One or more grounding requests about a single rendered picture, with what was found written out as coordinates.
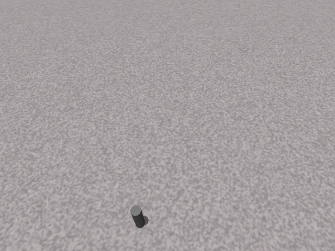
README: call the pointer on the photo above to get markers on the can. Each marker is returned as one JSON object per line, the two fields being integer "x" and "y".
{"x": 137, "y": 216}

